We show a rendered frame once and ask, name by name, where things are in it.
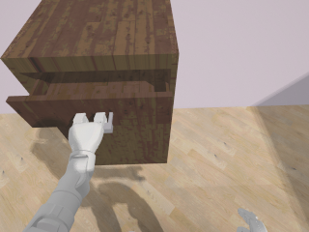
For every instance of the drawer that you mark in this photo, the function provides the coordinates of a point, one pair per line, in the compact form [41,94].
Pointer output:
[136,97]

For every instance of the robot right hand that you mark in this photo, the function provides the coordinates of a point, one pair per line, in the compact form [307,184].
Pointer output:
[251,219]

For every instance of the handle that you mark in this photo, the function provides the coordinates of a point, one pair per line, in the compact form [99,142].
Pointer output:
[108,127]

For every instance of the cabinet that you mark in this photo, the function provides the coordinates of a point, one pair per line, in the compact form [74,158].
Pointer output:
[102,35]

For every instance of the left robot forearm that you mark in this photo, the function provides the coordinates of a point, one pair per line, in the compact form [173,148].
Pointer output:
[57,214]

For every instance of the robot left hand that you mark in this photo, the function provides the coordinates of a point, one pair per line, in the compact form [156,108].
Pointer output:
[85,135]

